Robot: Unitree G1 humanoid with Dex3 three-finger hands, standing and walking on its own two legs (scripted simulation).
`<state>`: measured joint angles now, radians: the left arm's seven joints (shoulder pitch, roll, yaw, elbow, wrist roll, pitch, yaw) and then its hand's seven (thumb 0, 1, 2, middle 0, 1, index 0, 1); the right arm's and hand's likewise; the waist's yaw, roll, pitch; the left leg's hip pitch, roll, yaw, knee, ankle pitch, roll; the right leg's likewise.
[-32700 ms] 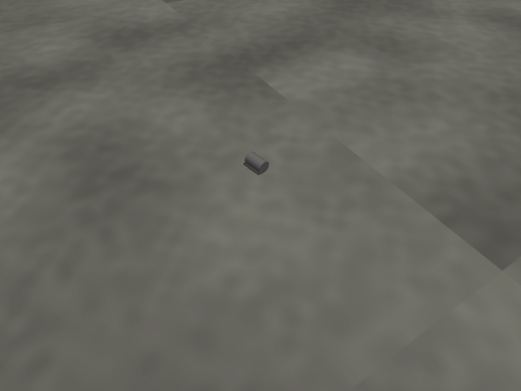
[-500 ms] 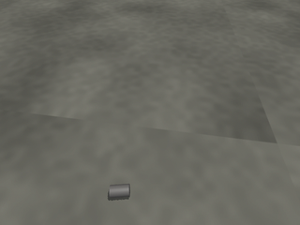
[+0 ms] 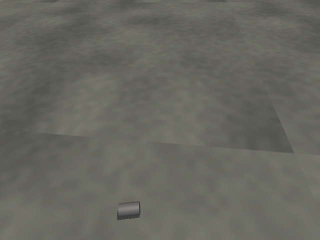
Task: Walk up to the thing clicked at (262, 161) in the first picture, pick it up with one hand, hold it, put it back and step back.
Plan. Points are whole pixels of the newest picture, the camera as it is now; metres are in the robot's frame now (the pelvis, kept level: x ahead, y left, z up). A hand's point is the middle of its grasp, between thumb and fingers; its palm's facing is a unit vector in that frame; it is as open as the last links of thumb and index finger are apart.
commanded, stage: stand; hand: left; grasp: from above
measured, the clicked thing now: (129, 208) +0.50 +0.23 -0.74
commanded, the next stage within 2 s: step back in 1.56 s
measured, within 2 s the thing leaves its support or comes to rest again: neither
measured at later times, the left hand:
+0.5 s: hand out of the picture +0.08 +0.23 -0.16, palm faces +0.00 -0.94 -0.33, open 7.4 cm
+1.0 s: hand out of the picture +0.10 +0.23 -0.15, palm faces -0.01 -0.94 -0.34, open 7.4 cm
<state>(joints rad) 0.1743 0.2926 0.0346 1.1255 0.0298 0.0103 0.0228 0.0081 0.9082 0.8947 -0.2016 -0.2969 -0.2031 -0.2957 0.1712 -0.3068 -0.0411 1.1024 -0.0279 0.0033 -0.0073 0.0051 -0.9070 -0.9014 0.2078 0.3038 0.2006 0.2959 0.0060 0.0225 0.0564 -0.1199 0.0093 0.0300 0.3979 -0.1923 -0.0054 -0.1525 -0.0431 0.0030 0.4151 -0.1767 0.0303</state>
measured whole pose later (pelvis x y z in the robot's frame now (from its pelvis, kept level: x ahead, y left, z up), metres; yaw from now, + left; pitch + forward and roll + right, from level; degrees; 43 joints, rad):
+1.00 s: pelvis +0.02 -0.01 +0.00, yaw -1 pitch -3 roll +0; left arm 0.10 0.31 0.03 1.14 0.01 0.00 0.01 0.01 0.91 0.89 -0.20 -0.30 -0.20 -0.30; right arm 0.12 -0.32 -0.02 1.14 -0.02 0.00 0.00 0.00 -0.91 -0.90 0.21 0.30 0.20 0.30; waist -0.01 0.01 0.06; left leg -0.10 0.03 0.04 0.36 -0.20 -0.02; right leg -0.14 -0.02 0.01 0.37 -0.18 0.02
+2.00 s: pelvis -0.04 +0.03 -0.01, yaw -2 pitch -1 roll -1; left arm 0.03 0.42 0.05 0.89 0.01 0.07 0.04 0.01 0.91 0.89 -0.20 -0.30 -0.20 -0.29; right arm 0.15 -0.36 -0.05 0.96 -0.03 0.03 0.00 0.00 -0.91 -0.90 0.21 0.30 0.20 0.30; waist -0.03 -0.06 0.18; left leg -0.28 -0.01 0.01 0.62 -0.32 0.05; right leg -0.50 0.13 0.17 1.11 -0.51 -0.01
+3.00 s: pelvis -0.32 -0.01 -0.03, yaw -7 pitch -3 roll -2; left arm 0.18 0.38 0.09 0.86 0.03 0.05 0.00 0.01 0.91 0.89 -0.20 -0.30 -0.20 -0.30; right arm 0.11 -0.42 -0.05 0.80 -0.02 0.04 -0.01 0.00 -0.90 -0.90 0.21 0.30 0.20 0.30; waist 0.00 0.05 0.19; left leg -0.45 0.08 -0.04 0.71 -0.22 -0.02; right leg -0.23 0.06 0.04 0.67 -0.39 0.00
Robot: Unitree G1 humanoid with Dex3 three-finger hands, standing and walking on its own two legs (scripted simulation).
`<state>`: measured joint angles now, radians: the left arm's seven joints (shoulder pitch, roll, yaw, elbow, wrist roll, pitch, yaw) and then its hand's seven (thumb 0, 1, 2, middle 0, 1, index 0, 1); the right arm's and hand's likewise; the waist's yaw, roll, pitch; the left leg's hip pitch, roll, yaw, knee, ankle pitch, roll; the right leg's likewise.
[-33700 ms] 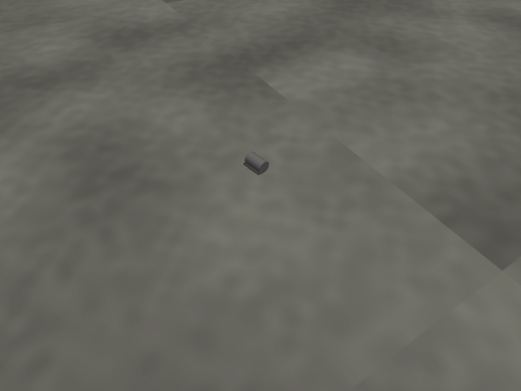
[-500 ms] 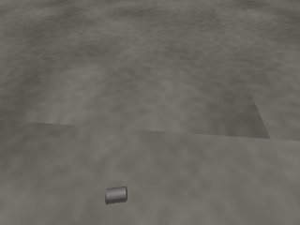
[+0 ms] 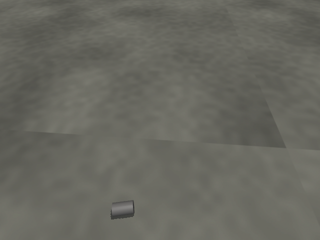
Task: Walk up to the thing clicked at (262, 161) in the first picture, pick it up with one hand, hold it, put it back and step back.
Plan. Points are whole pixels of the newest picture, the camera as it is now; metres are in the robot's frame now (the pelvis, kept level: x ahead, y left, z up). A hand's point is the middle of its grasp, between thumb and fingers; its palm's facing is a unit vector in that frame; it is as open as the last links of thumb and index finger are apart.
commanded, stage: stand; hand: left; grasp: from above
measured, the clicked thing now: (123, 208) +0.48 +0.25 -0.74
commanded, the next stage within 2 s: step back in 0.56 s
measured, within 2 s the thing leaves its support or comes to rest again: neither
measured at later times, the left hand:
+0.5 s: hand out of the picture +0.09 +0.25 -0.15, palm faces -0.01 -0.94 -0.34, open 7.4 cm
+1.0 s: hand out of the picture +0.09 +0.29 -0.18, palm faces -0.06 -0.93 -0.37, open 7.4 cm
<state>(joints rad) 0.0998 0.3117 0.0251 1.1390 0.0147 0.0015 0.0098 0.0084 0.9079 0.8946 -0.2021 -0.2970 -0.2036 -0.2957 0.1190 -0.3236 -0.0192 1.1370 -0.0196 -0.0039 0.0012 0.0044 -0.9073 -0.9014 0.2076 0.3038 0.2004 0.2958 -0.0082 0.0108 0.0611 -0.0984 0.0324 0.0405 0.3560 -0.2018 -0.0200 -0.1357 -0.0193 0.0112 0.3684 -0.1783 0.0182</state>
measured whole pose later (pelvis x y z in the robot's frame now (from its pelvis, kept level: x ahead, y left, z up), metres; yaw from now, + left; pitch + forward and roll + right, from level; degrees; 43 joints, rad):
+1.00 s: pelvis -0.07 +0.03 -0.02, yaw -1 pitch -1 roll -1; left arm 0.03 0.42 0.05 0.89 0.01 0.07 0.04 0.01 0.91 0.89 -0.20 -0.30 -0.20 -0.29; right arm 0.15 -0.36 -0.05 0.96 -0.03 0.03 0.00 0.00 -0.91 -0.90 0.21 0.30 0.20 0.30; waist -0.03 -0.06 0.18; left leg -0.28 -0.01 0.01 0.62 -0.32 0.05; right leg -0.50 0.13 0.17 1.11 -0.51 -0.01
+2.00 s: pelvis -0.34 +0.00 -0.03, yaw -6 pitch -3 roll -2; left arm 0.18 0.38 0.09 0.86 0.03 0.05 0.00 0.01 0.91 0.89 -0.20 -0.30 -0.20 -0.30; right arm 0.11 -0.42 -0.05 0.80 -0.02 0.04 -0.01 0.00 -0.90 -0.90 0.21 0.30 0.20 0.30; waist 0.00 0.05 0.19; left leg -0.45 0.08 -0.04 0.71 -0.22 -0.02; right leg -0.23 0.06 0.04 0.67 -0.39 0.00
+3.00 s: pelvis -0.65 -0.03 -0.03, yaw +2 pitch -3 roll +2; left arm 0.21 0.41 0.07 0.91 0.05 0.01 0.00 0.01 0.90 0.89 -0.21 -0.30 -0.21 -0.30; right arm 0.24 -0.39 -0.07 0.99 -0.03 0.03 0.02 0.01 -0.91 -0.90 0.21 0.30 0.20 0.30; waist 0.03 -0.01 0.10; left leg -0.21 -0.05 -0.03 0.60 -0.35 0.00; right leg -0.33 -0.06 -0.01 0.73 -0.37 -0.02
